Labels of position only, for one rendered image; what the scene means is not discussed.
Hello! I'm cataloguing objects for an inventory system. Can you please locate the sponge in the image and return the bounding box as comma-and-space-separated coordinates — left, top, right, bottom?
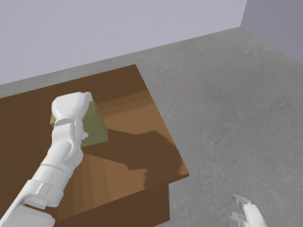
49, 100, 109, 148

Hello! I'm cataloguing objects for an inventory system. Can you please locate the robot right hand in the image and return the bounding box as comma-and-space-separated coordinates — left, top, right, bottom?
229, 195, 266, 227

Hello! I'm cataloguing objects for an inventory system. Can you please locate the robot left upper arm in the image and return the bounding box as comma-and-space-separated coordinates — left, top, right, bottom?
3, 204, 55, 227

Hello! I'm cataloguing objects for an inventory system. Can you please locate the robot left hand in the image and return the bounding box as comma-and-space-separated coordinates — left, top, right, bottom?
51, 92, 93, 140

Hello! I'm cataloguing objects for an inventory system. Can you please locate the table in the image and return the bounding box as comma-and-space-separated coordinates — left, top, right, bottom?
0, 64, 189, 227

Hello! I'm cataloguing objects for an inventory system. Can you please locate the robot left forearm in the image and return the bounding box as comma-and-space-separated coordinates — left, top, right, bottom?
0, 115, 83, 227

